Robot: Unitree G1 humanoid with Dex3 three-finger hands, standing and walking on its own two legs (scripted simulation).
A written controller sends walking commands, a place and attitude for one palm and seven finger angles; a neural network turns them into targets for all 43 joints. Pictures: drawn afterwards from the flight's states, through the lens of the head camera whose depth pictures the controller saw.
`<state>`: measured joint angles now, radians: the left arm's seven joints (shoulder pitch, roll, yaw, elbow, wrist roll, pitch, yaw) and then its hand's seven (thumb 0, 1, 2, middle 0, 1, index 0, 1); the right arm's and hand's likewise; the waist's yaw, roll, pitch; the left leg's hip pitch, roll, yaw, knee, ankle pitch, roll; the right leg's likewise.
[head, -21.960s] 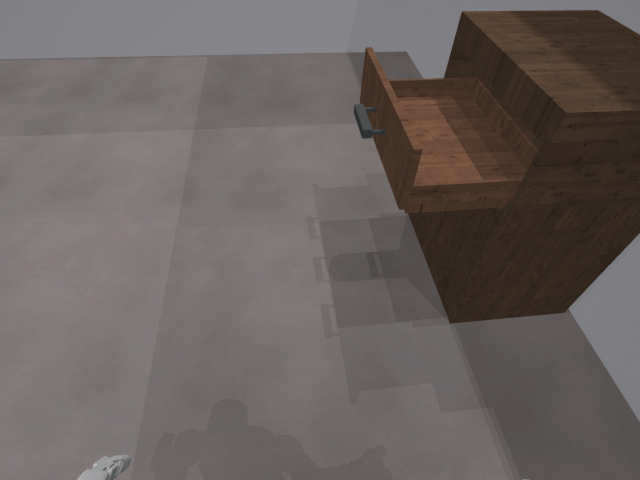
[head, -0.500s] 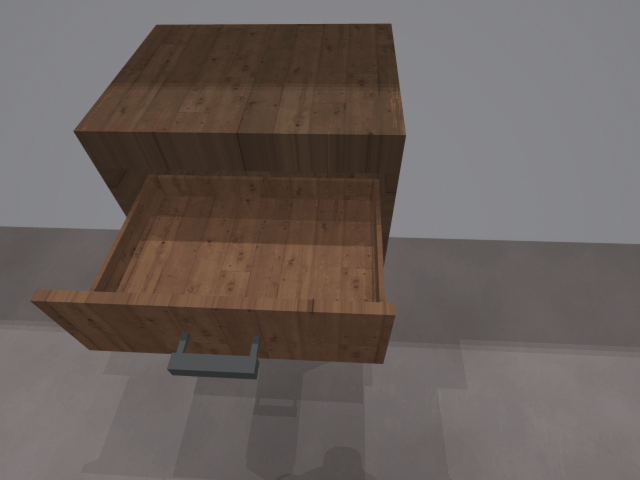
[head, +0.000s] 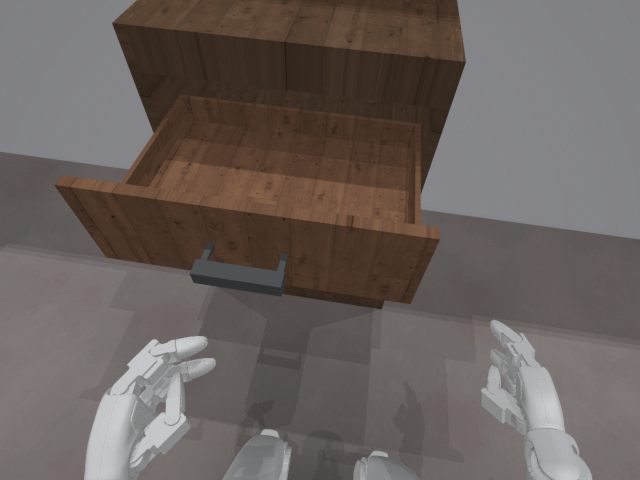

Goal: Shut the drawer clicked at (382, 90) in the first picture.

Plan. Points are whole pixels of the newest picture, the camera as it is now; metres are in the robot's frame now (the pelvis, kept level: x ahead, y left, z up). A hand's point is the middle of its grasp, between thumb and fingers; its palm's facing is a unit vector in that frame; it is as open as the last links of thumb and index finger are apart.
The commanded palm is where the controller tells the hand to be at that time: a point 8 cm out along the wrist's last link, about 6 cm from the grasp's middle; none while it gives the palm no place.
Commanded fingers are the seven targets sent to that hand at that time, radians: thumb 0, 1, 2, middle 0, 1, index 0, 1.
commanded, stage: raise the hand and make a fist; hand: left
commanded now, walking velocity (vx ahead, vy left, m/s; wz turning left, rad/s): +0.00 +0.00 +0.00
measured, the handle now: (242, 265) +0.40 +0.16 -0.02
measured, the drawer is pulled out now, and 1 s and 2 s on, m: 0.29 0.29 0.29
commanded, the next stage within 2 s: bring the fist close to the handle in 1.38 s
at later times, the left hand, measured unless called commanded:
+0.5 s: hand (203, 370) +0.22 +0.15 +0.06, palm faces -0.05 -1.00 +0.01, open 3.3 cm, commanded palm +0.19 +0.21 +0.06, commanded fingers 0.00 0.90 0.90 -1.24 -1.43 -1.24 -1.43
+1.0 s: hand (199, 370) +0.21 +0.15 +0.08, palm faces -0.04 -1.00 -0.03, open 3.3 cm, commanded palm +0.19 +0.20 +0.09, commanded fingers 0.00 0.90 0.90 -1.40 -1.60 -1.40 -1.60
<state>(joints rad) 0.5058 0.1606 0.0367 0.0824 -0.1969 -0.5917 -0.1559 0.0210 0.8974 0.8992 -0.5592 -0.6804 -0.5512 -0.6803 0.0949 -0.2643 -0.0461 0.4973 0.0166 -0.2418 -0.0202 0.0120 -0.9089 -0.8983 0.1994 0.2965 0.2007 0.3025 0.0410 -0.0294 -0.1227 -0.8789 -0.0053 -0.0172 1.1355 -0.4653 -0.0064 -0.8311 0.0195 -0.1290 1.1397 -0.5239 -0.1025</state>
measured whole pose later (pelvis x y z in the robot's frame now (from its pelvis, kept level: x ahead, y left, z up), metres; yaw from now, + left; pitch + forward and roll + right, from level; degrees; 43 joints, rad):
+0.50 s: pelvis +0.02 +0.04 +0.00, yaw -1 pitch +14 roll -2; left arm 0.54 0.14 -0.08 -0.17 -0.15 -0.46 -0.07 0.02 0.91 0.90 -1.05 -1.22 -1.04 -1.22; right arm 0.26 -0.27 -0.01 0.52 0.02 -0.20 -0.01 0.02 -0.90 -0.90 0.20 0.30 0.20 0.30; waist -0.02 0.04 -0.12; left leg -0.89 -0.01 0.01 1.14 -0.49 0.04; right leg -0.83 0.01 -0.10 1.11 -0.53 -0.05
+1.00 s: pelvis +0.04 +0.03 +0.01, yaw -1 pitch +13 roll -1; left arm 0.64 0.18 -0.10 -0.30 -0.12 -0.32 -0.05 0.02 0.90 0.90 -1.39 -1.59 -1.39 -1.59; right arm 0.23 -0.21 0.03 0.38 0.02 -0.11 -0.01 0.01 -0.90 -0.90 0.21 0.30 0.21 0.30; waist 0.01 0.04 -0.13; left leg -0.81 -0.02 0.01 1.09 -0.51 0.04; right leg -0.75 0.02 -0.10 1.06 -0.54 -0.05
